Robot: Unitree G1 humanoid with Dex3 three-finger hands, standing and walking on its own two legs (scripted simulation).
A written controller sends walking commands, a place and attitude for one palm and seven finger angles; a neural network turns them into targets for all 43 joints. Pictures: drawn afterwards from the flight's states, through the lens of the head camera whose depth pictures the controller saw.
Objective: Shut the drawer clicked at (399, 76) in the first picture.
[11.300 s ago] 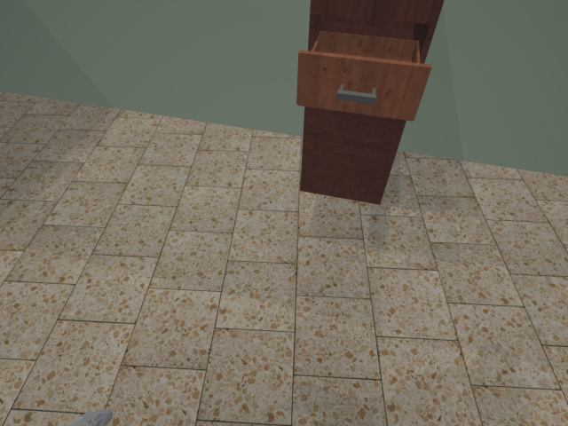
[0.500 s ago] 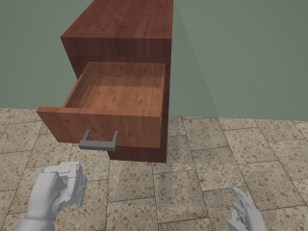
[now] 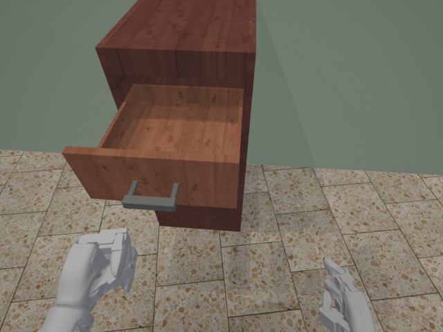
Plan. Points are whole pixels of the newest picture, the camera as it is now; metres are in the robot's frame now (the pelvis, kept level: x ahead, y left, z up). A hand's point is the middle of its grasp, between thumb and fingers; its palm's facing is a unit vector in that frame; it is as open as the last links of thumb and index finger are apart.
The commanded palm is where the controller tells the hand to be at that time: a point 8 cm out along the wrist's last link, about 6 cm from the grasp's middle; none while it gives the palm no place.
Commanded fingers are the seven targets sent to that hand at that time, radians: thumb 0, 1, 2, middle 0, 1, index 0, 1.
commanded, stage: bring the fist close to the handle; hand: left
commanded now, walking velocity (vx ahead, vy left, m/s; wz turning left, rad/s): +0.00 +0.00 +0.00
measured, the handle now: (152, 195) +0.38 +0.18 +0.02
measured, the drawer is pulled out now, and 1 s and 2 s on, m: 0.30 0.30 0.26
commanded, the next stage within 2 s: push the drawer shut in 1.24 s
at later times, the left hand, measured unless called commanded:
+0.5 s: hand (155, 245) +0.25 +0.14 +0.04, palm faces -0.02 -1.00 -0.06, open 3.3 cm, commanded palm +0.23 +0.20 +0.04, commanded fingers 0.00 0.90 0.90 -1.40 -1.60 -1.40 -1.60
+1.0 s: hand (163, 239) +0.28 +0.14 +0.00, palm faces -0.01 -1.00 -0.06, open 3.3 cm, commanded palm +0.26 +0.20 +0.01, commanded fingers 0.00 0.90 0.90 -1.40 -1.60 -1.40 -1.60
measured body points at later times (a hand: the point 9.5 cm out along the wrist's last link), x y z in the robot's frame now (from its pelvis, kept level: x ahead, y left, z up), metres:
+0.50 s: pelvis +0.00 +0.00 -0.02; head +0.05 -0.01 +0.43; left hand +0.25 +0.20 +0.04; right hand +0.16 -0.24 -0.10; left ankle -0.02 +0.12 -0.70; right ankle +0.03 -0.13 -0.70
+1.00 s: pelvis -0.01 -0.02 -0.04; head +0.07 -0.03 +0.40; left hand +0.28 +0.19 +0.01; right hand +0.15 -0.25 -0.14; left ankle -0.02 +0.12 -0.70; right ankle +0.03 -0.13 -0.70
